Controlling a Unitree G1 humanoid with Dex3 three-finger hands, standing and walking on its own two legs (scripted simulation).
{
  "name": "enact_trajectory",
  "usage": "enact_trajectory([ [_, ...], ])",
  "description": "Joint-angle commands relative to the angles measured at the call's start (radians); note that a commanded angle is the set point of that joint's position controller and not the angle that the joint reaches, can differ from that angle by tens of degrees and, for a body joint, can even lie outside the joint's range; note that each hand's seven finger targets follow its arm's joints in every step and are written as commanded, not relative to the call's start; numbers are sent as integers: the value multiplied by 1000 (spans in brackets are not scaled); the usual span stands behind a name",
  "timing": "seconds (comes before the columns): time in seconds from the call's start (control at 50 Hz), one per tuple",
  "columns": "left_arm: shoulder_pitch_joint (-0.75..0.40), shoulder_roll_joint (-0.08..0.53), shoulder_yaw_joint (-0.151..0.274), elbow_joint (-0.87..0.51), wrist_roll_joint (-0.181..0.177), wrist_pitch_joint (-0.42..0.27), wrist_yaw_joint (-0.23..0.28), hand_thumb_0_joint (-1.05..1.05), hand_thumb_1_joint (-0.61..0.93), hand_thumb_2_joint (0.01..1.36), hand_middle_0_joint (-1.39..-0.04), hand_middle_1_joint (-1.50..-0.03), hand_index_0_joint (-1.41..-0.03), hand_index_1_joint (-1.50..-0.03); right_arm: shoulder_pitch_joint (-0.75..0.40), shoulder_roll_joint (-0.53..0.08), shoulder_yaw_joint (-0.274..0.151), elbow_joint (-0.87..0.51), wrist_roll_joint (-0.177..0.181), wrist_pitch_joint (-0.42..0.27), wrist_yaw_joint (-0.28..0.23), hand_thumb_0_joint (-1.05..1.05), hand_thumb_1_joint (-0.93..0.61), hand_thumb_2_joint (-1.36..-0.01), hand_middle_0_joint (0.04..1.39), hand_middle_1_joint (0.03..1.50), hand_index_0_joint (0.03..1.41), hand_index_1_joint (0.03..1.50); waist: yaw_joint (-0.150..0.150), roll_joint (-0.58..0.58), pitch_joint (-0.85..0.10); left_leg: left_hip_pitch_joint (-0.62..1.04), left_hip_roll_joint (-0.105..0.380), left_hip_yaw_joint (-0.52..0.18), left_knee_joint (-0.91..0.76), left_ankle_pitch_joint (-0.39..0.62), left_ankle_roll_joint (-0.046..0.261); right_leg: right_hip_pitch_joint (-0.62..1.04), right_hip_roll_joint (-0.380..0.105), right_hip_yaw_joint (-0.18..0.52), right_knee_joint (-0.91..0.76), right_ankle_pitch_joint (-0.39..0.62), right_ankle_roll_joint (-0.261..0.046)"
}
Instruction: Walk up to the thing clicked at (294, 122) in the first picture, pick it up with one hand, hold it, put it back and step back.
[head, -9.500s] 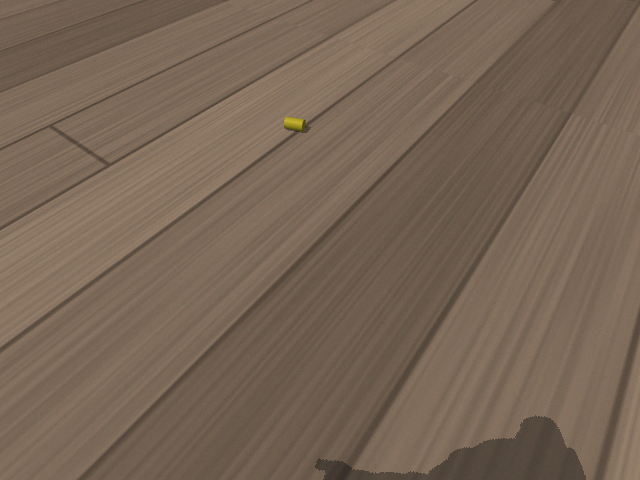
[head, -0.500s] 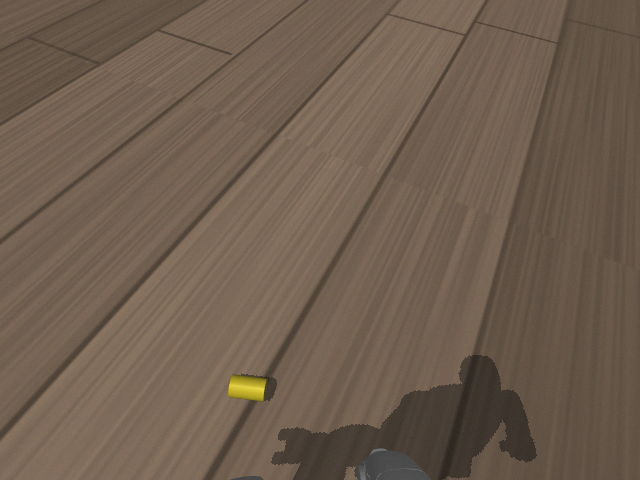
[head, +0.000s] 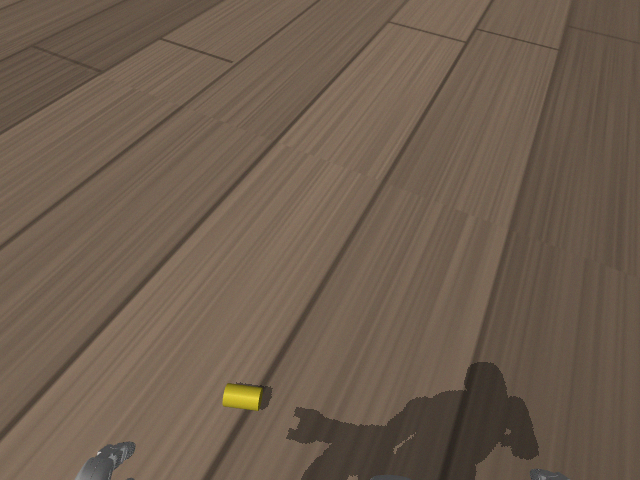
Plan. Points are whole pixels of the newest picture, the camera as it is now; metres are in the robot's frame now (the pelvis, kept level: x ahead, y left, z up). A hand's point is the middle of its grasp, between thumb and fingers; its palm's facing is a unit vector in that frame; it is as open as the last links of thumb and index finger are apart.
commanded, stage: walk up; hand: left
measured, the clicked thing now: (243, 396) +0.41 +0.21 -0.73
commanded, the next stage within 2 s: none
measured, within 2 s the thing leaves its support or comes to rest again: neither
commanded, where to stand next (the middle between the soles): +0.05 -0.01 m, yaw -1 degrees
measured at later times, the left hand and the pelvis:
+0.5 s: hand out of the picture +0.07 +0.25 -0.14, palm faces +0.04 -0.95 -0.32, open 7.4 cm; pelvis -0.01 -0.01 +0.01, yaw +1 degrees
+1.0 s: hand out of the picture +0.08 +0.25 -0.15, palm faces +0.03 -0.94 -0.35, open 7.4 cm; pelvis -0.02 -0.02 +0.00, yaw +1 degrees
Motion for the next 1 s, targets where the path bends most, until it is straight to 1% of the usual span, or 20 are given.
enact_trajectory([
  [0.0, -30, 196, 44, -37, 3, -26, 14, 0, 900, 900, -200, -300, -200, -300, -65, -220, -50, -56, 4, -26, -16, 0, -900, -900, 200, 300, 200, 300, 19, 71, -152, -36, 104, -112, -172, 175, 56, 143, -111, 114, -129, 178, -67],
  [0.06, -41, 200, 43, -13, 4, -33, 15, 0, 900, 900, -200, -300, -200, -300, -57, -214, -44, -32, 7, -25, -15, 0, -900, -900, 200, 300, 200, 300, 8, 28, -170, 9, 92, -90, -166, 226, 49, 151, -124, 129, -168, 215, -68],
  [0.1, -39, 197, 42, 4, 2, -37, 16, 0, 900, 900, -200, -300, -200, -300, -64, -212, -41, -19, 7, -25, -14, 0, -900, -900, 200, 300, 200, 300, 9, 27, -172, 29, 92, -84, -176, 241, 46, 152, -126, 126, -185, 236, -61],
  [0.18, -51, 190, 44, 27, 1, -34, 16, 0, 900, 900, -200, -300, -200, -300, -69, -223, -43, 6, 6, -23, -13, 0, -900, -900, 200, 300, 200, 300, 6, 26, -157, 30, 106, -95, -226, 241, 46, 157, -117, 113, -207, 202, -47],
  [0.28, -47, 185, 46, 51, 5, -35, 16, 0, 900, 900, -200, -300, -200, -300, -79, -216, -41, 27, 3, -21, -12, 0, -900, -900, 200, 300, 200, 300, 6, 18, -144, 29, 106, -94, -256, 192, 45, 154, -117, 117, -244, 146, -41],
  [0.34, -38, 180, 45, 64, 3, -34, 15, 0, 900, 900, -200, -300, -200, -300, -92, -205, -36, 37, 1, -20, -10, 0, -900, -900, 200, 300, 200, 300, 14, 22, -114, 26, 99, -94, -274, 145, 39, 124, -117, 126, -278, 77, -34],
  [0.5, -23, 181, 53, 84, 9, -34, 15, 0, 900, 900, -200, -300, -200, -300, -91, -204, -38, 61, -3, -22, -8, 0, -900, -900, 200, 300, 200, 300, 17, 33, -103, 4, 102, -103, -296, 99, 42, 118, -114, 126, -297, 13, -29],
  [0.58, -30, 188, 59, 83, 12, -36, 16, 0, 900, 900, -200, -300, -200, -300, -70, -202, -41, 69, -2, -22, -9, 0, -900, -900, 200, 300, 200, 300, 7, 21, -125, 15, 96, -97, -283, 126, 41, 130, -119, 130, -294, 23, -30],
  [0.62, -27, 187, 57, 84, 11, -35, 16, 0, 900, 900, -200, -300, -200, -300, -72, -201, -41, 71, -2, -21, -10, 0, -900, -900, 200, 300, 200, 300, 11, 25, -122, 15, 95, -98, -280, 139, 41, 126, -119, 130, -290, 45, -31],
  [0.78, -10, 175, 52, 89, 6, -32, 17, 0, 900, 900, -200, -300, -200, -300, -75, -207, -36, 71, -1, -26, -15, 0, -900, -900, 200, 300, 200, 300, 15, 47, -154, 14, 108, -100, -283, 229, 41, 176, -115, 105, -242, 194, -27],
  [0.8, -19, 177, 52, 88, 7, -31, 18, 0, 900, 900, -200, -300, -200, -300, -67, -208, -38, 75, -2, -26, -16, 0, -900, -900, 200, 300, 200, 300, 8, 42, -156, 5, 110, -101, -290, 231, 40, 185, -114, 104, -238, 202, -27],
  [0.82, -24, 248, 97, 37, 22, 1, 12, 0, 900, 900, -200, -300, -200, -300, -39, -278, -63, 63, 2, -14, -40, 0, -900, -900, 200, 300, 200, 300, 8, -19, -61, -39, 126, -114, -197, 477, 60, 99, -94, 75, -122, 379, -29],
  [0.84, -24, 234, 99, 18, 16, 15, 11, 0, 900, 900, -200, -300, -200, -300, -15, -279, -67, 52, 9, -9, -51, 0, -900, -900, 200, 300, 200, 300, 1, 2, -98, -22, 148, -120, -165, 580, 76, 95, -80, 53, -73, 386, -32],
  [0.86, -10, 215, 98, -2, 16, 22, 11, 0, 900, 900, -200, -300, -200, -300, -12, -292, -75, 39, 11, -8, -55, 0, -900, -900, 200, 300, 200, 300, 0, 46, -133, 9, 176, -142, -148, 638, 100, 70, -67, 39, -36, 358, -31],
  [0.88, -3, 201, 98, -23, 16, 30, 8, 0, 900, 900, -200, -300, -200, -300, -14, -301, -85, 22, 10, -7, -58, 0, -900, -900, 200, 300, 200, 300, -2, 93, -166, 28, 215, -175, -144, 663, 144, 43, -43, 30, 48, 269, -30],
  [0.9, 0, 190, 102, -40, 20, 44, 3, 0, 900, 900, -200, -300, -200, -300, -21, -320, -98, -1, 4, -4, -64, 0, -900, -900, 200, 300, 200, 300, -7, 167, -183, 4, 281, -243, -159, 670, 206, 21, -9, 27, 175, 61, -23],
  [0.92, 7, 182, 106, -60, 24, 61, -3, 0, 900, 900, -200, -300, -200, -300, -30, -339, -111, -27, -6, -3, -68, 0, -900, -900, 200, 300, 200, 300, -5, 223, -167, -42, 364, -308, -191, 664, 274, -18, 10, 55, 306, -178, -18],
  [0.94, 15, 190, 111, -81, 28, 74, -7, 0, 900, 900, -200, -300, -200, -300, -40, -351, -121, -51, -14, -5, -76, 0, -900, -900, 200, 300, 200, 300, 0, 238, -153, -62, 417, -350, -202, 631, 315, -68, -2, 130, 446, -298, -24],
  [0.96, 26, 192, 114, -90, 27, 77, -7, 0, 900, 900, -200, -300, -200, -300, -44, -344, -123, -66, -19, -8, -83, 0, -900, -900, 200, 300, 200, 300, 12, 189, -148, -67, 406, -317, -173, 616, 316, -84, -9, 164, 503, -321, -31],
  [0.98, 37, 176, 108, -97, 20, 69, -7, 0, 900, 900, -200, -300, -200, -300, -45, -325, -116, -74, -25, -13, -82, 0, -900, -900, 200, 300, 200, 300, 23, 159, -154, -29, 353, -262, -129, 588, 282, -103, -14, 173, 443, -321, -41],
])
